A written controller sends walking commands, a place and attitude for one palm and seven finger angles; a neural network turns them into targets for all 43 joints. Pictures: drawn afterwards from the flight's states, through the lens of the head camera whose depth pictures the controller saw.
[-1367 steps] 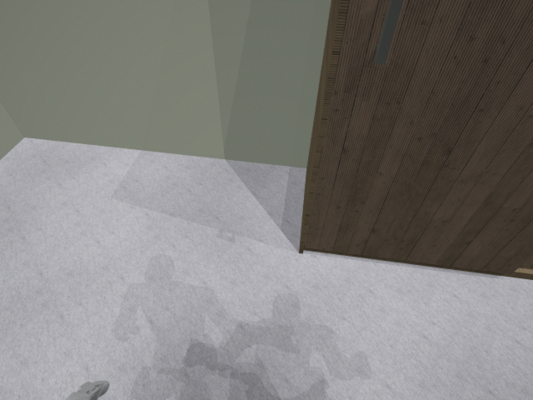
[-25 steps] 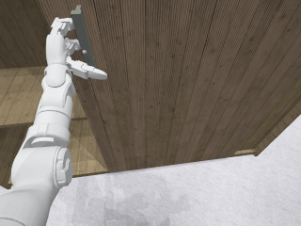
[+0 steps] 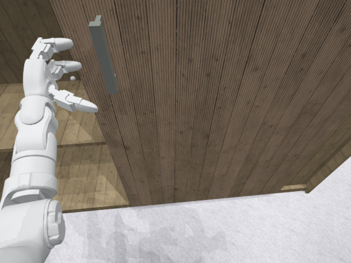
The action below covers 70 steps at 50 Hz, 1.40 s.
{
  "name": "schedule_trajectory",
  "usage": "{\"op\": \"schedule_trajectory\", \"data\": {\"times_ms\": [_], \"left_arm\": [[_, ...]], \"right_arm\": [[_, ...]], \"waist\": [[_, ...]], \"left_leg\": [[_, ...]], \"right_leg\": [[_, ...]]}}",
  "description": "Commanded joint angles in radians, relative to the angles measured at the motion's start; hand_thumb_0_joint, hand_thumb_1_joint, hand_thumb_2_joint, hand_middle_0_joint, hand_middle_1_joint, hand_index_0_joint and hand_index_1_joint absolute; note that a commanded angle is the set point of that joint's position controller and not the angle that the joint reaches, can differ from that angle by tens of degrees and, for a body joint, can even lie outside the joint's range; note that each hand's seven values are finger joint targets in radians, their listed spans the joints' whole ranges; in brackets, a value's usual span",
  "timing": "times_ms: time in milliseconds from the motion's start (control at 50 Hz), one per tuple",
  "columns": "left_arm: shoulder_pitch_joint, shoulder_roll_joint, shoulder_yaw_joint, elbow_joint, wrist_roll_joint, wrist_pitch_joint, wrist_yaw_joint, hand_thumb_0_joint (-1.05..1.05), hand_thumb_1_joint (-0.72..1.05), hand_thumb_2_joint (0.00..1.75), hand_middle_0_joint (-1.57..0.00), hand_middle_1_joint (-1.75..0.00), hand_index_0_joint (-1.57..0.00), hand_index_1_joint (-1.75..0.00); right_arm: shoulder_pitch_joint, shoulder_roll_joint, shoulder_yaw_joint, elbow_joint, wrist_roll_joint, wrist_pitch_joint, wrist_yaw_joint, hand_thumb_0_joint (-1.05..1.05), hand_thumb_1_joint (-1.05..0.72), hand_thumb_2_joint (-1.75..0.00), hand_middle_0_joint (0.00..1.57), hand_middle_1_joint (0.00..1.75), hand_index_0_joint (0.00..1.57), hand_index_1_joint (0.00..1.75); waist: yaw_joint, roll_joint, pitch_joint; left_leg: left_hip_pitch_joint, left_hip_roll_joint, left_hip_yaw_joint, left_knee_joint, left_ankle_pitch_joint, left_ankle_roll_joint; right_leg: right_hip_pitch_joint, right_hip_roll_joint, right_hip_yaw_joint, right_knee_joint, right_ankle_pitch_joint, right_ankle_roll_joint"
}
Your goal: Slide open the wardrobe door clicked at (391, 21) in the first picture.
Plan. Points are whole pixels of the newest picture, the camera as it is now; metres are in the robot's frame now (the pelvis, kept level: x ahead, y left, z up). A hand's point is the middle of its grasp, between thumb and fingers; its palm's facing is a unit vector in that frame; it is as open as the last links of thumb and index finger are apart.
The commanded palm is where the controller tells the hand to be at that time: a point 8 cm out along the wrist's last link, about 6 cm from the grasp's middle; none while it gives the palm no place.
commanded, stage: slip the hand off the handle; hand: left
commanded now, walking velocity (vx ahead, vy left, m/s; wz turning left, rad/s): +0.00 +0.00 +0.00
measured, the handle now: (106, 57) +0.50 +0.16 +0.22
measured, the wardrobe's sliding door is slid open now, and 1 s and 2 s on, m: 0.64 0.64 0.64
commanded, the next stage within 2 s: draw the hand back to the body in 0.52 s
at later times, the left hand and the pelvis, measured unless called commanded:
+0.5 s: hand (58, 118) +0.32 +0.20 +0.22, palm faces +0.17 -0.98 -0.08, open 14.7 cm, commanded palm +0.29 +0.25 +0.21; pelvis -0.01 +0.00 +0.00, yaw +2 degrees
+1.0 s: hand (32, 158) +0.25 +0.22 +0.20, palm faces +0.17 -0.99 -0.01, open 14.7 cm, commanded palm +0.22 +0.26 +0.20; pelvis -0.02 -0.01 +0.00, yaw +2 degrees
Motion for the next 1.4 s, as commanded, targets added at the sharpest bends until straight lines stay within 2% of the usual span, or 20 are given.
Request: {"op": "schedule_trajectory", "data": {"times_ms": [0, 300, 400, 480, 520, 620, 640, 660, 720, 860, 940, 980, 1040, 1120, 1140, 1160, 1180, 1260, 1320, 1380], "left_arm": [[-0.289, 0.196, 0.036, -0.38, -0.045, -0.028, -0.015, 0.0, -0.55, 0.2, -0.25, -1.15, -0.25, -1.15], [-0.142, 0.02, -0.098, -0.706, -0.057, 0.108, 0.022, 0.0, -0.55, 0.2, -0.25, -1.15, -0.25, -1.15], [-0.058, 0.028, -0.07, -0.702, -0.072, 0.127, 0.02, 0.0, -0.55, 0.2, -0.25, -1.15, -0.25, -1.15], [-0.025, 0.016, -0.077, -0.751, -0.069, 0.141, 0.026, 0.0, -0.55, 0.2, -0.25, -1.15, -0.25, -1.15], [-0.042, -0.004, -0.105, -0.801, -0.064, 0.14, 0.03, 0.0, -0.55, 0.2, -0.25, -1.15, -0.25, -1.15], [-0.068, 0.032, -0.072, -0.779, -0.068, 0.132, 0.038, 0.0, -0.55, 0.2, -0.25, -1.15, -0.25, -1.15], [0.0, 0.092, -0.03, -0.592, -0.131, 0.313, -0.005, 0.0, -0.55, 0.2, -0.25, -1.15, -0.25, -1.15], [-0.088, 0.111, -0.024, -0.72, -0.158, 0.398, -0.033, 0.0, -0.55, 0.2, -0.25, -1.15, -0.25, -1.15], [-0.062, 0.151, 0.039, -0.845, -0.16, 0.501, -0.055, 0.0, -0.55, 0.2, -0.25, -1.15, -0.25, -1.15], [0.276, 0.041, 0.035, -0.897, -0.208, 0.429, -0.076, 0.0, -0.55, 0.2, -0.25, -1.15, -0.25, -1.15], [0.252, 0.069, 0.021, -0.949, -0.184, 0.471, -0.081, 0.0, -0.55, 0.2, -0.25, -1.15, -0.25, -1.15], [0.204, 0.079, 0.018, -1.021, -0.174, 0.466, -0.065, 0.0, -0.55, 0.2, -0.25, -1.15, -0.25, -1.15], [0.193, 0.138, 0.074, -1.103, -0.176, 0.416, -0.049, 0.0, -0.51, 0.22, -0.25, -1.13, -0.25, -1.13], [0.255, 0.105, 0.059, -1.066, -0.192, 0.364, -0.069, 0.0, -0.37, 0.29, -0.24, -1.04, -0.24, -1.04], [0.345, 0.176, 0.092, -1.15, -0.071, 0.245, 0.073, 0.0, -0.33, 0.31, -0.24, -1.02, -0.24, -1.02], [0.484, 0.063, 0.028, -1.025, -0.058, 0.204, 0.119, 0.0, -0.3, 0.32, -0.24, -1.0, -0.24, -1.0], [0.548, 0.033, 0.006, -1.005, -0.051, 0.183, 0.134, 0.0, -0.26, 0.34, -0.24, -0.98, -0.24, -0.98], [0.622, 0.077, 0.038, -1.089, -0.024, 0.085, 0.173, 0.0, -0.12, 0.41, -0.24, -0.89, -0.24, -0.89], [0.618, 0.074, 0.028, -1.166, 0.002, 0.03, 0.196, 0.0, -0.01, 0.46, -0.23, -0.83, -0.23, -0.83], [0.634, 0.086, 0.037, -1.179, 0.018, 0.002, 0.217, 0.0, 0.1, 0.51, -0.23, -0.77, -0.23, -0.77]], "right_arm": [[-0.062, -0.139, -0.048, -0.143, 0.007, -0.049, -0.008, 0.0, -0.9, -0.9, 0.2, 0.3, 0.2, 0.3], [-0.263, -0.094, 0.008, -0.165, 0.011, -0.082, -0.049, 0.0, -0.9, -0.9, 0.2, 0.3, 0.2, 0.3], [-0.309, -0.089, 0.024, -0.168, 0.009, -0.085, -0.057, 0.0, -0.9, -0.9, 0.2, 0.3, 0.2, 0.3], [-0.343, -0.079, 0.036, -0.18, 0.007, -0.086, -0.06, 0.0, -0.9, -0.9, 0.2, 0.3, 0.2, 0.3], [-0.353, -0.074, 0.041, -0.183, 0.006, -0.09, -0.059, 0.0, -0.9, -0.9, 0.2, 0.3, 0.2, 0.3], [-0.357, -0.076, 0.046, -0.165, 0.0, -0.095, -0.067, 0.0, -0.9, -0.9, 0.2, 0.3, 0.2, 0.3], [-0.404, -0.107, 0.048, -0.154, 0.027, -0.082, -0.081, 0.0, -0.9, -0.9, 0.2, 0.3, 0.2, 0.3], [-0.425, -0.104, 0.055, -0.174, 0.034, -0.074, -0.09, 0.0, -0.9, -0.9, 0.2, 0.3, 0.2, 0.3], [-0.452, -0.09, 0.062, -0.205, 0.03, -0.082, -0.096, 0.0, -0.9, -0.9, 0.2, 0.3, 0.2, 0.3], [-0.416, -0.092, 0.053, -0.202, 0.031, -0.105, -0.056, 0.0, -0.9, -0.9, 0.2, 0.3, 0.2, 0.3], [-0.435, -0.098, 0.05, -0.203, 0.038, -0.102, -0.064, 0.0, -0.9, -0.9, 0.2, 0.3, 0.2, 0.3], [-0.451, -0.093, 0.056, -0.215, 0.034, -0.113, -0.072, 0.0, -0.9, -0.9, 0.2, 0.3, 0.2, 0.3], [-0.446, -0.094, 0.059, -0.208, 0.021, -0.131, -0.083, 0.0, -0.9, -0.9, 0.2, 0.3, 0.2, 0.3], [-0.433, -0.088, 0.065, -0.193, 0.019, -0.15, -0.093, 0.0, -0.9, -0.9, 0.2, 0.3, 0.2, 0.3], [-0.403, -0.067, 0.049, -0.198, -0.03, -0.172, -0.07, 0.0, -0.9, -0.9, 0.2, 0.3, 0.2, 0.3], [-0.395, -0.062, 0.055, -0.165, -0.041, -0.173, -0.061, 0.0, -0.9, -0.9, 0.2, 0.3, 0.2, 0.3], [-0.389, -0.064, 0.051, -0.167, -0.038, -0.168, -0.053, 0.0, -0.9, -0.9, 0.2, 0.3, 0.2, 0.3], [-0.368, -0.069, 0.029, -0.176, -0.044, -0.152, -0.039, 0.0, -0.9, -0.9, 0.2, 0.3, 0.2, 0.3], [-0.366, -0.065, 0.025, -0.174, -0.051, -0.157, -0.039, 0.0, -0.9, -0.9, 0.2, 0.3, 0.2, 0.3], [-0.364, -0.068, 0.021, -0.161, -0.056, -0.164, -0.045, 0.0, -0.9, -0.9, 0.2, 0.3, 0.2, 0.3]], "waist": [[0.051, -0.003, -0.339], [0.064, 0.026, -0.2], [0.086, -0.025, -0.168], [0.1, 0.008, -0.154], [0.094, 0.052, -0.16], [0.087, -0.01, -0.13], [0.124, -0.009, -0.135], [0.127, 0.011, -0.154], [0.148, 0.048, -0.241], [0.139, -0.067, -0.13], [0.13, -0.007, -0.039], [0.128, 0.063, -0.05], [0.132, 0.073, -0.116], [0.124, 0.056, -0.11], [0.141, 0.091, 0.018], [0.122, 0.038, 0.076], [0.124, 0.002, 0.091], [0.131, -0.016, -0.016], [0.13, 0.073, -0.076], [0.125, 0.073, -0.054]], "left_leg": [[0.156, -0.044, -0.039, -0.017, 0.35, 0.053], [0.218, -0.046, -0.061, -0.062, 0.218, 0.04], [0.198, -0.049, -0.063, -0.075, 0.169, 0.039], [0.205, -0.052, -0.065, -0.085, 0.143, 0.037], [0.216, -0.055, -0.061, -0.084, 0.147, 0.035], [0.193, -0.053, -0.063, -0.092, 0.104, 0.037], [0.165, -0.061, -0.069, -0.111, 0.06, 0.041], [0.184, -0.062, -0.068, -0.125, 0.075, 0.047], [0.235, -0.067, -0.064, -0.115, 0.185, 0.048], [0.202, -0.052, -0.058, -0.102, 0.208, 0.04], [0.186, -0.055, -0.054, -0.101, 0.107, 0.046], [0.203, -0.06, -0.063, -0.109, 0.089, 0.044], [0.241, -0.058, -0.071, -0.102, 0.117, 0.043], [0.243, -0.058, -0.072, -0.109, 0.11, 0.04], [0.202, -0.058, -0.05, -0.105, 0.072, 0.027], [0.169, -0.056, -0.05, -0.119, 0.038, 0.023], [0.158, -0.053, -0.053, -0.123, 0.031, 0.025], [0.205, -0.047, -0.037, -0.137, 0.052, 0.033], [0.25, -0.05, -0.033, -0.144, 0.094, 0.03], [0.253, -0.048, -0.039, -0.152, 0.097, 0.029]], "right_leg": [[0.176, 0.004, 0.028, -0.017, 0.452, 0.012], [0.118, 0.001, 0.006, -0.073, 0.23, 0.005], [0.129, -0.004, 0.006, -0.087, 0.179, 0.007], [0.131, -0.006, 0.008, -0.098, 0.133, 0.003], [0.13, -0.008, 0.011, -0.1, 0.136, 0.002], [0.126, -0.008, 0.018, -0.12, 0.088, 0.009], [0.173, -0.015, 0.034, -0.133, 0.066, 0.005], [0.202, -0.025, 0.037, -0.153, 0.081, 0.011], [0.261, -0.026, 0.033, -0.134, 0.198, 0.012], [0.209, -0.018, 0.013, -0.105, 0.278, 0.028], [0.127, -0.013, 0.032, -0.147, 0.075, 0.026], [0.121, -0.012, 0.028, -0.15, 0.025, 0.016], [0.15, -0.008, 0.03, -0.143, 0.048, 0.013], [0.16, -0.005, 0.021, -0.147, 0.054, 0.014], [0.097, -0.023, 0.044, -0.212, 0.01, 0.018], [0.089, -0.023, 0.024, -0.212, -0.025, 0.017], [0.09, -0.026, 0.027, -0.214, -0.027, 0.018], [0.168, -0.026, 0.033, -0.212, -0.013, 0.02], [0.203, -0.019, 0.028, -0.196, 0.05, 0.014], [0.201, -0.014, 0.02, -0.205, 0.051, 0.014]]}}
